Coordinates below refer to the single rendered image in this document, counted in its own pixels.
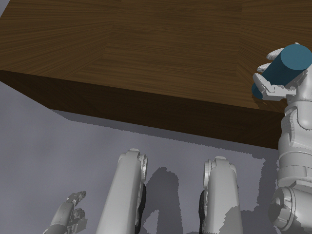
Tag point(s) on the right robot arm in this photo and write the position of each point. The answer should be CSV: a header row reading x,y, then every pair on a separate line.
x,y
291,207

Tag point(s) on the left robot arm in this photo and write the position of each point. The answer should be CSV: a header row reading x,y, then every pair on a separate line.
x,y
56,229

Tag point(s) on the left robot hand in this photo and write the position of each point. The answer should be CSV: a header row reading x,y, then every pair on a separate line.
x,y
67,216

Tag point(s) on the right robot hand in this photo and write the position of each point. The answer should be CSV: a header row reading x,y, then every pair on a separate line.
x,y
300,88

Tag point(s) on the left robot foot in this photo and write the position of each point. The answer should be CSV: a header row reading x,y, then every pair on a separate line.
x,y
140,210

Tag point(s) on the can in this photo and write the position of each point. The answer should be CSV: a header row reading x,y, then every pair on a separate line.
x,y
291,61

